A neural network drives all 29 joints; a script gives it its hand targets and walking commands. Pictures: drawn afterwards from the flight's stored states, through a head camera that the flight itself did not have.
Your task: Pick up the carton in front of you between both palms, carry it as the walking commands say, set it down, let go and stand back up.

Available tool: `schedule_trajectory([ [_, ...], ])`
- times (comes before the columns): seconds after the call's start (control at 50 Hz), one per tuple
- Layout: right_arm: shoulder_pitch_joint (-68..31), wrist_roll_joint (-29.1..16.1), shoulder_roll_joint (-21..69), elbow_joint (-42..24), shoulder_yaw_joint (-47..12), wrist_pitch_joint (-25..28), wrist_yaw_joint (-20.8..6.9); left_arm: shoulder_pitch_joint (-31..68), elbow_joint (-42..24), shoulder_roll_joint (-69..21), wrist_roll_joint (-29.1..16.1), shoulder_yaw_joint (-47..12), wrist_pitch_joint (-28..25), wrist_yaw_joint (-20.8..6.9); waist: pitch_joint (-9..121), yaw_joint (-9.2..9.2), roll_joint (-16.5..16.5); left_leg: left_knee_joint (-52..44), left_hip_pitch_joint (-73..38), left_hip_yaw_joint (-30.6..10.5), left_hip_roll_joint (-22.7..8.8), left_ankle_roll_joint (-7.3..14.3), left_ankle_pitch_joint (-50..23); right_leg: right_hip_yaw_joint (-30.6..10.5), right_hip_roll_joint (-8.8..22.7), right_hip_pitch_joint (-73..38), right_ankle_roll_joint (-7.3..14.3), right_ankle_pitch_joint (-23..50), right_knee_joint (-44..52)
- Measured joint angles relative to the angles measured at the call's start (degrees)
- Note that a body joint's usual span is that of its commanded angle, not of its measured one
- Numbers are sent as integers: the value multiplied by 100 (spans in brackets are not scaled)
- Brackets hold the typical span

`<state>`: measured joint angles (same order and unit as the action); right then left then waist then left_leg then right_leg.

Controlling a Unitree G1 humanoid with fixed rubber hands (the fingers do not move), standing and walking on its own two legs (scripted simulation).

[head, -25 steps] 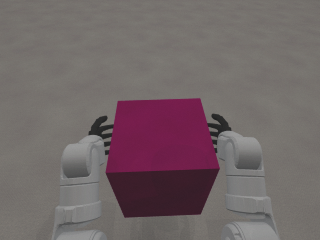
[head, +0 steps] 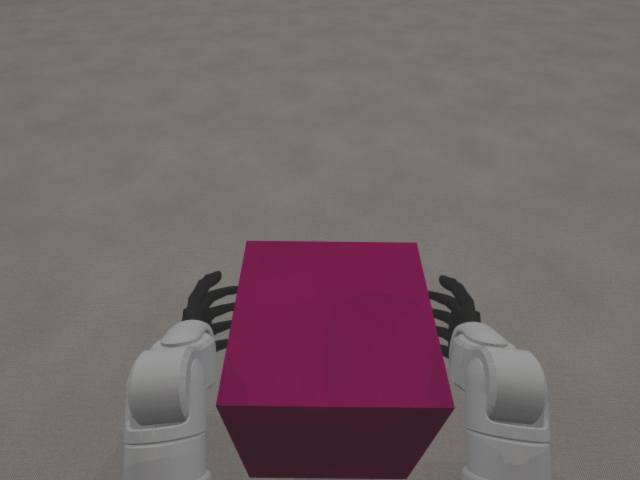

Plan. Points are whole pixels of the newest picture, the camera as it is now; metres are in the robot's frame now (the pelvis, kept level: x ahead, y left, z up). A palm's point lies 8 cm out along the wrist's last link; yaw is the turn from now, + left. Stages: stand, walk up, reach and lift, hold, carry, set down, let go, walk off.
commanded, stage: carry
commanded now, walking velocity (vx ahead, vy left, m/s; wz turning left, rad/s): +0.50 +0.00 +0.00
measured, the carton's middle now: (329, 364) +0.27 +0.00 +0.02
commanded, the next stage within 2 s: none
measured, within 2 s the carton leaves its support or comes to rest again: neither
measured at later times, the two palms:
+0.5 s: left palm (218, 176) +0.58 +0.17 +0.11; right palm (396, 177) +0.56 -0.12 +0.11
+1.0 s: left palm (248, 101) +0.88 +0.16 +0.11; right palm (379, 102) +0.88 -0.14 +0.10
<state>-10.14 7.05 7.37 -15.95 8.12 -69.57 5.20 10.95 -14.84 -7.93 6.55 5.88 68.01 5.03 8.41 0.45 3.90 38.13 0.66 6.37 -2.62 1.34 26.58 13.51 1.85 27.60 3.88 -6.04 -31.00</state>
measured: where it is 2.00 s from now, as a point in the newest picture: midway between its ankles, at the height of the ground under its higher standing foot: (312, 252)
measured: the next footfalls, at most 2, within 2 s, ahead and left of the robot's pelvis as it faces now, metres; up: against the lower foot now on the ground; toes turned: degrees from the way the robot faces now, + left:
left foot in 0.32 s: +0.34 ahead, +0.13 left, +0.00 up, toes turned +12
right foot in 0.74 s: +0.63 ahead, -0.10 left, +0.00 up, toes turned -14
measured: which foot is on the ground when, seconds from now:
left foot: down 0.00-0.00, up 0.02-0.30, down 0.32-0.74, up 0.76-1.00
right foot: down 0.00-0.34, up 0.36-0.72, down 0.74-1.00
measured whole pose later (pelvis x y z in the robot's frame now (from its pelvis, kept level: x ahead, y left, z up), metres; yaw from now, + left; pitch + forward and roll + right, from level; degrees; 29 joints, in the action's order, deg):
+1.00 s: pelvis +0.62 +0.00 +0.03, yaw +1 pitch +4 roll +1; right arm -5.8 7.3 7.3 -17.9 5.6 -67.3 4.7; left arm 6.8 -17.7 -7.5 5.7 4.6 66.7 5.2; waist 5.6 2.1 0.6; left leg 42.5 30.5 6.1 -5.3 -0.4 15.4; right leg 14.4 3.5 9.5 1.9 -12.2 -18.1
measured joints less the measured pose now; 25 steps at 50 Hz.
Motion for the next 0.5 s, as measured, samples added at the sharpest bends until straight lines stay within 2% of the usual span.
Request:
schedule_trajectory([
  [0.04, 48, 32, 0, 187, 72, 33, -13, 44, 288, -7, 35, -34, -34, 4, -56, 81, -79, 1850, 949, -304, 81, -16, -52, 28, 35, -177, 57, -256, -7],
  [0.08, 141, 67, 31, 248, 48, 47, -14, -69, 355, 9, 11, -45, -57, 3, -101, 119, -163, 2563, 1726, -364, 86, 19, -239, 17, 56, -489, -22, -287, 318],
  [0.12, 220, 61, 13, 238, -62, 92, -16, -225, 243, 28, -9, -66, -91, 4, -142, 116, -201, 2148, 2215, -344, -18, -5, -417, 9, 57, -825, -70, -299, 669],
  [0.18, 304, 18, 4, 161, -165, 203, -15, -374, 27, 45, -9, -99, -138, 4, -145, 112, -280, 722, 2552, -243, -124, -81, -494, -19, 73, -1270, -127, -405, 1034],
  [0.24, 290, -19, 6, -13, -195, 239, -15, -403, -217, 49, -37, -110, -150, 20, -112, 103, -335, -418, 2677, -72, -178, -100, -1162, -46, 89, -1659, -249, -650, 1158],
  [0.3, 211, -41, 15, -146, -164, 186, -12, -326, -360, 43, -28, -104, -90, 21, -32, 73, -365, -1075, 2555, 237, -211, -156, -1791, -76, 127, -2016, -417, -1121, 944],
  [0.32, 190, -46, 16, -177, -145, 162, -15, -285, -385, 39, -20, -104, -54, 21, 13, 69, -374, -1169, 2464, 355, -206, -157, -1775, -94, 146, -2110, -477, -1337, 781],
  [0.36, 161, -28, 21, -101, -161, 150, -35, -230, -371, 37, 3, -50, 31, 15, 135, 79, -571, -939, 2322, 543, -130, 45, -2022, -231, 339, -2161, -563, -1814, 269],
  [0.4, 61, -13, 33, 92, -191, 121, -35, -219, -338, 50, -6, 36, 125, 48, 201, 9, -642, -699, 2206, 681, -84, 203, -1525, -502, 407, -1705, -559, -2038, -1006],
  [0.46, 68, 1, 33, 181, -146, 53, -35, -180, -200, 25, 4, 55, 185, 52, 181, -96, -507, -973, 1842, 745, -119, 164, -1263, -741, 223, -750, -471, -2253, -2551],
  [0.5, 128, -39, 27, 132, -119, 36, -6, -172, -146, 30, -7, 21, 176, 51, 143, -175, -454, -1344, 1500, 760, -113, 133, -1255, -745, 205, -255, -429, -2003, -2638],
])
